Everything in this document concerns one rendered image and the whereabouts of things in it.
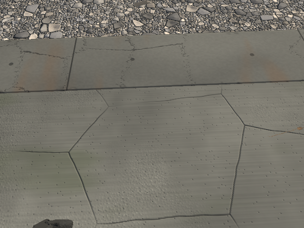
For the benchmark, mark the robot left hand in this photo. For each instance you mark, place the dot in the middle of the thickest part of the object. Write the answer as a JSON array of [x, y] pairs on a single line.
[[56, 223]]

